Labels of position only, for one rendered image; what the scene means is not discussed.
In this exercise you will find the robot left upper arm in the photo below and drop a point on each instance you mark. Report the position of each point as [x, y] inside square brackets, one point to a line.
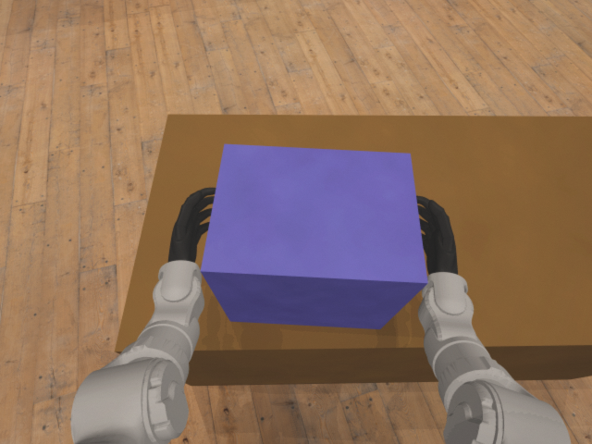
[136, 403]

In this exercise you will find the robot left forearm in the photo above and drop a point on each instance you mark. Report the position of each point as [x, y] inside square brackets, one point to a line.
[173, 331]

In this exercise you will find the carton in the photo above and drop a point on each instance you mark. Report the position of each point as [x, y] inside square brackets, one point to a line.
[314, 237]

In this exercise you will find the robot right forearm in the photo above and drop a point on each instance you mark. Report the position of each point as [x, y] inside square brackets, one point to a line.
[453, 350]

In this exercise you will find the robot left hand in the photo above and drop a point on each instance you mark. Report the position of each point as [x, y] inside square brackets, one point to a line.
[187, 230]

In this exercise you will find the pedestal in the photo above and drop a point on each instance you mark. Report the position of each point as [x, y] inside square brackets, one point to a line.
[517, 190]

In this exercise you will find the robot right upper arm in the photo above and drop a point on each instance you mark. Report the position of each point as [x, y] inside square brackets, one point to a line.
[484, 413]

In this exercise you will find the robot right hand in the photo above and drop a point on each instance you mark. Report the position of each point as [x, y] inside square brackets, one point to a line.
[438, 240]

